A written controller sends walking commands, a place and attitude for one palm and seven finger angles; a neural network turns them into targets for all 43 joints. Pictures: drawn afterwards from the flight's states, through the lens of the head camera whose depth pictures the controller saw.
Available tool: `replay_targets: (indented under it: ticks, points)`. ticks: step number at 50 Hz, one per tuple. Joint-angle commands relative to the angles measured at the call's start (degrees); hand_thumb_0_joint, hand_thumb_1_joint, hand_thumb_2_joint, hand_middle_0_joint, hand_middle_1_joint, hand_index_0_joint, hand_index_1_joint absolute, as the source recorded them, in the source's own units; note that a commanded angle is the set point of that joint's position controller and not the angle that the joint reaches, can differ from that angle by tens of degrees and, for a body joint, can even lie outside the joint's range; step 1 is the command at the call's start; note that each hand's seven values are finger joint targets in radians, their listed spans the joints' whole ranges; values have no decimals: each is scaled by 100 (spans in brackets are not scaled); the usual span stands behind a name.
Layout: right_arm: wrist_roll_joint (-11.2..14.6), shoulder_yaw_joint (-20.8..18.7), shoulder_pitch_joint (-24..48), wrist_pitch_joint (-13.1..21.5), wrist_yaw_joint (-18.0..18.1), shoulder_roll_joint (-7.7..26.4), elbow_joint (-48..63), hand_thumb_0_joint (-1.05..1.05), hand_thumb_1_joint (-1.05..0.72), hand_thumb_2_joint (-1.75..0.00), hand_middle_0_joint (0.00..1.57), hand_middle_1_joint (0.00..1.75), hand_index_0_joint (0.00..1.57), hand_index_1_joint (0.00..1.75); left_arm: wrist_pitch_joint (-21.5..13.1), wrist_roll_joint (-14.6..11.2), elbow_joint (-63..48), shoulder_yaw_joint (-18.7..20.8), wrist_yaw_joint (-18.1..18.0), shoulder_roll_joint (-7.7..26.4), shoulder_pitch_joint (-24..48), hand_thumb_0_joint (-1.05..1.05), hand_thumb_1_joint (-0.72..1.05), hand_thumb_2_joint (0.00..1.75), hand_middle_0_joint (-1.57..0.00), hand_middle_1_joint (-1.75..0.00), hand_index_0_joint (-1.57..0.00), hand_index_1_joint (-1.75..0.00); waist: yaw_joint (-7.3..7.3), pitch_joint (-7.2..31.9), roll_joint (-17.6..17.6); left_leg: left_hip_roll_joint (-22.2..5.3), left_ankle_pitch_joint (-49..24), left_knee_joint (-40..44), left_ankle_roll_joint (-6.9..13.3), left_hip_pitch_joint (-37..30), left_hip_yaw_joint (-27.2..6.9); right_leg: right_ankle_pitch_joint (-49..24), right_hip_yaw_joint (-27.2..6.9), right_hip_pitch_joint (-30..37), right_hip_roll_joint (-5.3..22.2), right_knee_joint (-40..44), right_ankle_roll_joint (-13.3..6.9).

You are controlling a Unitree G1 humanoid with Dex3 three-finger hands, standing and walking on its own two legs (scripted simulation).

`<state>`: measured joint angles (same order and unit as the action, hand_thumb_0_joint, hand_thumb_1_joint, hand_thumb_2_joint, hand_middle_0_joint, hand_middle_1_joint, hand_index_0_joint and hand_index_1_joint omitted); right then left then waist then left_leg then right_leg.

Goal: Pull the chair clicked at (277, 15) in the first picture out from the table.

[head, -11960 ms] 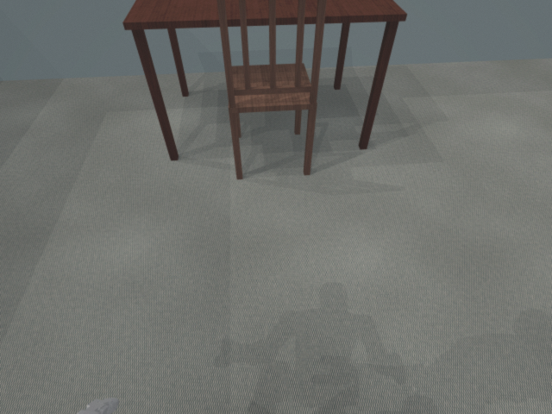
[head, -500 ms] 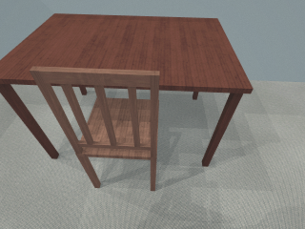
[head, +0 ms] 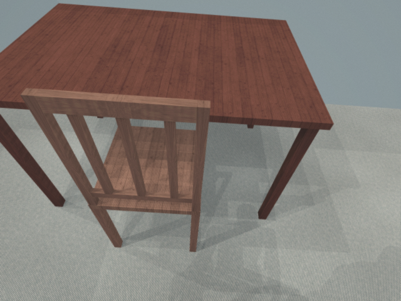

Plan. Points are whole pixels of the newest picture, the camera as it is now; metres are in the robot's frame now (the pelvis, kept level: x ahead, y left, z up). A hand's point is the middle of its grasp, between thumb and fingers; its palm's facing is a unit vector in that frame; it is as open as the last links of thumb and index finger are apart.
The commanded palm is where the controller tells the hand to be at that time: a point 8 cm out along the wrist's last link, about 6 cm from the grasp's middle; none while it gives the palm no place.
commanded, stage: look again from close up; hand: left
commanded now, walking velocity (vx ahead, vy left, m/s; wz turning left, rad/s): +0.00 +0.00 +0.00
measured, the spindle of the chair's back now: (133, 161) +0.47 +0.21 -0.07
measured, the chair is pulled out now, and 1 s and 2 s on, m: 0.00 0.00 0.00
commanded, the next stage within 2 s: shuffle to correct the standing spot in 0.56 s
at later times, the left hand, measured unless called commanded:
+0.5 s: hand out of the picture -0.02 +0.18 -0.18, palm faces +0.01 -0.99 -0.17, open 7.4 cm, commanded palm none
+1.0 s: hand out of the picture -0.02 +0.16 -0.18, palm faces -0.05 -0.98 -0.17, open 7.4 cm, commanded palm none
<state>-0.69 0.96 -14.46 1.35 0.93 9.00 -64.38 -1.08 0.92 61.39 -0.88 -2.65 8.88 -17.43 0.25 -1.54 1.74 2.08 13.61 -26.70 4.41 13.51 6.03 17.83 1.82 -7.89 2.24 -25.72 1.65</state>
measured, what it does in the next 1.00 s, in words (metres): stands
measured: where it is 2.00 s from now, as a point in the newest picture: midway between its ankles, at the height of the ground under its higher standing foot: outside the picture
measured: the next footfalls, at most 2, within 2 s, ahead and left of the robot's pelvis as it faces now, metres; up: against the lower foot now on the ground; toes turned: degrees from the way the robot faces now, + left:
right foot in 1.12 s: +0.09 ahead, -0.13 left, +0.00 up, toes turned +0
left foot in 1.42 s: +0.10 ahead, +0.02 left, +0.00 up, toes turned +2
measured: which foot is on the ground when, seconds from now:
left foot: down 0.00-1.00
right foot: down 0.00-0.82, up 0.84-1.00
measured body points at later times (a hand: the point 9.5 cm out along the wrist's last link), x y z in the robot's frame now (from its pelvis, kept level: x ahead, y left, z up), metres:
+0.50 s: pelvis +0.01 +0.02 +0.00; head +0.02 +0.03 +0.45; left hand -0.01 +0.23 -0.17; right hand +0.01 -0.21 -0.15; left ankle +0.01 +0.07 -0.74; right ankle -0.05 -0.14 -0.74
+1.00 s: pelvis +0.00 -0.01 +0.00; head +0.02 +0.00 +0.45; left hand -0.02 +0.21 -0.16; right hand -0.03 -0.22 -0.16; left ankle +0.01 +0.07 -0.74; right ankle -0.04 -0.12 -0.71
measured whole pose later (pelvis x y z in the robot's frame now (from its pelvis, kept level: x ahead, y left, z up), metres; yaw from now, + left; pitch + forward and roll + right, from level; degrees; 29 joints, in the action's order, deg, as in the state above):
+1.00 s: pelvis +0.00 -0.01 +0.00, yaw -3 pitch +1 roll +1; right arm -1.6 -1.1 -17.3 0.8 2.2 6.9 -65.5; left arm 2.7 2.2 63.3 1.3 -1.3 8.0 -19.1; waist 1.2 -1.0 1.4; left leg 1.9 12.4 -23.4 4.6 12.4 8.9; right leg 25.1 1.8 -18.7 2.7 -44.3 -0.7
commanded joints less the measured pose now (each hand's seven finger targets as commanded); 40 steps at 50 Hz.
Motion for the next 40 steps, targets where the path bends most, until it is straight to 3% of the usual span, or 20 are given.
replay_targets:
  ticks: [1, 7, 17, 20, 33, 37, 40]
  points:
    - [22, -83, -289, 109, 53, 596, 148, 0, -90, -90, 20, 30, 20, 30, -58, -14, -81, 115, -25, 538, -544, 0, 90, 90, -20, -30, -20, -30, -27, 117, -174, -815, -1621, 450, -123, -469, -810, -1304, -315, -174, 421, 313, -268]
    - [40, -79, -279, 103, 77, 563, 81, 0, -90, -90, 20, 30, 20, 30, -29, -5, -7, 108, -32, 488, -612, 0, 90, 90, -20, -30, -20, -30, -51, -46, -156, -851, -1695, 541, -101, -511, -815, -1195, -262, -190, 414, 388, -241]
    - [37, -89, -308, 85, 80, 574, 59, 0, -90, -90, 20, 30, 20, 30, 15, 7, 101, 89, -20, 441, -679, 0, 90, 90, -20, -30, -20, -30, -55, -267, -107, -860, -1038, 873, -109, -463, -907, -785, -229, -296, 424, 464, -217]
    - [24, -98, -350, 97, 84, 606, 60, 0, -90, -90, 20, 30, 20, 30, 13, 0, 124, 95, -25, 445, -675, 0, 90, 90, -20, -30, -20, -30, -37, -105, -161, -865, -1271, 846, -121, -612, -896, -870, -229, -269, 435, 433, -218]
    - [24, -107, -479, 111, 97, 574, -2, 0, -90, -90, 20, 30, 20, 30, 28, 4, 187, 100, -34, 402, -735, 0, 90, 90, -20, -30, -20, -30, -49, -182, -159, -886, -1292, 960, -130, -615, -921, -789, -231, -312, 439, 433, -211]
    - [21, -130, -547, 83, 137, 513, -78, 0, -90, -90, 20, 30, 20, 30, 85, 4, 263, 80, -11, 280, -779, 0, 90, 90, -20, -30, -20, -30, -8, -338, -113, -1111, -424, 1247, -118, -620, -1216, -392, -130, -556, 301, 323, -168]
    - [-4, -216, -619, 34, 177, 641, -98, 0, -90, -90, 20, 30, 20, 30, 173, 35, 249, 116, 22, 280, -729, 0, 90, 90, -20, -30, -20, -30, 41, -439, -408, -1416, 225, 1508, -38, -612, -1572, 64, -1, -952, 176, -123, -158]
